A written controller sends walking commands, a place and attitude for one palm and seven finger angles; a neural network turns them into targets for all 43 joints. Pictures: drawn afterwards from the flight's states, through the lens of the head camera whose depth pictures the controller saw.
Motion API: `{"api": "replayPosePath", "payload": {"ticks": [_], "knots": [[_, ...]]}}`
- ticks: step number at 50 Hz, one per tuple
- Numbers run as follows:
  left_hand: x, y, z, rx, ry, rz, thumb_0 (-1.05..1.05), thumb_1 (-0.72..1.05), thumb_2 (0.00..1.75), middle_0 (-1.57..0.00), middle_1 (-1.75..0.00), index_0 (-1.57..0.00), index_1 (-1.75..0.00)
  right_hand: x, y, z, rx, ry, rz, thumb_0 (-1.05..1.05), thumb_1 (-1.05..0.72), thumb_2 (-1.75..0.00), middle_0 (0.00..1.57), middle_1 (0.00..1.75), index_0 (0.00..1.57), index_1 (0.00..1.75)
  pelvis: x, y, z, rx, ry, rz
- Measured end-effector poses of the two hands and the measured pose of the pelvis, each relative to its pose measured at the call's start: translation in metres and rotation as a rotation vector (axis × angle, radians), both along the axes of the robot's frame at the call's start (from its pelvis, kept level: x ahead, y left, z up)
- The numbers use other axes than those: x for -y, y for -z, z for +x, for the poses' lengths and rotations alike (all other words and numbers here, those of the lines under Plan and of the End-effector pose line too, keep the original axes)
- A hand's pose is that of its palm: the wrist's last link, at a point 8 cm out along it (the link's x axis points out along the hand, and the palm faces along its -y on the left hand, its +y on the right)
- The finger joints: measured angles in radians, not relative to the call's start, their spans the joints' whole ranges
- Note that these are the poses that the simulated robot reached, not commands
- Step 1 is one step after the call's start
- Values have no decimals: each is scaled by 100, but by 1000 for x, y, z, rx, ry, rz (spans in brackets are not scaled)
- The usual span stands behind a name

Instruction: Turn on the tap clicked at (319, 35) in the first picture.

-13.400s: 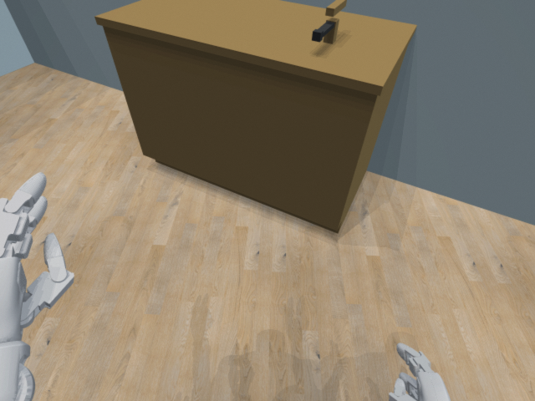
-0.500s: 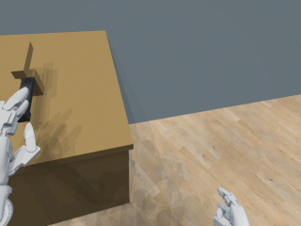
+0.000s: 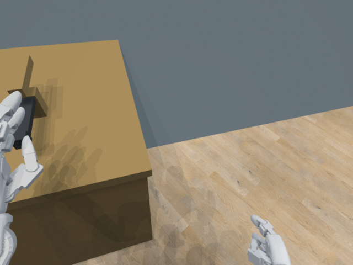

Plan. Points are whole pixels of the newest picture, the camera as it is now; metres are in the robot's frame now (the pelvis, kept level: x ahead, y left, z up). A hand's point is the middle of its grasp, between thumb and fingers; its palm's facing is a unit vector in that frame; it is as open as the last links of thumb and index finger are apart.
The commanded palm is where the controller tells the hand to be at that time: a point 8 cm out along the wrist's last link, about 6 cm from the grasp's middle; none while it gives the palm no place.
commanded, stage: come to a stop and stand still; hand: left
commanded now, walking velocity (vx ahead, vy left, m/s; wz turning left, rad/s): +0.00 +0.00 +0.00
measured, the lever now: (21, 139) +0.32 +0.36 +0.10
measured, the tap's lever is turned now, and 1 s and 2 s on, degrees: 0 0 0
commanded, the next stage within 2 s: look again from close up in 0.42 s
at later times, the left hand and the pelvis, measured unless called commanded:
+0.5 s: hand (41, 181) +0.20 +0.24 +0.16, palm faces +0.40 -0.83 -0.38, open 7.4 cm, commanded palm +0.15 +0.27 +0.17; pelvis -0.01 -0.01 +0.01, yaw +1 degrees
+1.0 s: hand (19, 161) +0.23 +0.28 +0.17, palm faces +0.46 -0.83 -0.33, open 7.4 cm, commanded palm +0.16 +0.29 +0.17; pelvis +0.01 +0.01 +0.00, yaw +1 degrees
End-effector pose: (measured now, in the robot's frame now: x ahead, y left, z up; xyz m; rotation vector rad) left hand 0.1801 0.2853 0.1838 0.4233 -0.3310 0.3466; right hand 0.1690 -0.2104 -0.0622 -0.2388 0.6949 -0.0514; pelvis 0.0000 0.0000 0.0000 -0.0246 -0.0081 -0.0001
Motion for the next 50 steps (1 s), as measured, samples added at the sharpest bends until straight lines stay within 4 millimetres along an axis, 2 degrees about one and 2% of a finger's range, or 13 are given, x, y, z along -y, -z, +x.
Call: {"api": "replayPosePath", "payload": {"ticks": [3, 8, 12, 16, 22, 26, 29, 32, 38, 40, 43, 47, 50], "knots": [[4, -2, -6, -12, -10, 13, 2, 89, 89, -21, -30, -21, -31, 13, 2, -8, -6, 28, -7, 1, -91, -90, 20, 30, 21, 30, 3, -1, -1, -1, 2, 3], [4, 11, -11, -89, -52, -12, 1, 89, 90, -21, -30, -21, -31, 28, 6, -18, -17, 63, -12, 2, -91, -90, 20, 30, 21, 30, 8, -3, -3, -1, 0, 6], [7, 21, -13, -129, -71, -43, 2, 89, 90, -20, -30, -21, -31, 34, 7, -23, -29, 66, -17, 2, -91, -90, 20, 30, 20, 30, 12, -4, -6, 1, -8, 6], [14, 17, -14, -114, -56, -42, 2, 89, 90, -21, -30, -21, -31, 35, 6, -24, -32, 57, -19, 2, -91, -90, 20, 30, 20, 30, 15, -5, -8, 2, -16, 6], [14, 6, -17, -83, -44, -1, 2, 89, 89, -21, -30, -21, -31, 32, 4, -21, -23, 48, -7, 2, -91, -90, 20, 30, 20, 30, 16, -6, -8, -3, -22, 5], [8, 7, -19, -99, -61, 2, 2, 89, 89, -21, -30, -21, -31, 27, 4, -17, -21, 44, 3, 1, -91, -90, 20, 30, 21, 30, 14, -6, -6, -5, -24, 5], [-17, -13, -8, -31, -88, 142, 2, 88, 89, -21, -30, -21, -31, 21, 7, -17, -40, -15, -16, 1, -91, -90, 20, 30, 20, 30, 17, -4, -13, -13, -35, 3], [-34, -13, -1, 13, -130, 97, 1, 88, 89, -21, -30, -21, -31, 17, 7, -16, -29, -21, 3, 1, -91, -90, 20, 30, 21, 30, 14, -2, -17, -14, -12, 7], [8, 22, -4, -109, 23, -7, 2, 89, 90, -20, -30, -20, -30, 10, 10, -17, 13, 25, 29, 1, -91, -90, 20, 30, 21, 30, -4, 0, -9, -8, 6, 15], [12, 29, -6, -138, 61, -15, 2, 89, 90, -20, -30, -21, -31, 7, 9, -17, 5, 34, 20, 1, -91, -90, 20, 30, 21, 30, -6, 1, -5, -8, 2, 15], [-2, 29, -5, -126, 44, 10, 2, 88, 89, -21, -30, -21, -31, 2, 7, -15, -11, 32, -1, 1, -91, -90, 20, 30, 21, 30, -7, 1, -1, -5, -8, 15], [-28, 14, 1, -30, -41, 28, 2, 88, 89, -21, -30, -22, -31, -5, 3, -5, -7, 6, -21, 2, -91, -90, 20, 30, 21, 30, -8, 1, 3, 1, -18, 10], [-32, 2, 4, 52, -58, 15, 2, 88, 89, -21, -30, -21, -31, -9, -2, 5, 16, -14, -24, 2, -91, -90, 20, 30, 21, 30, -11, 1, 6, 2, -17, 6]]}}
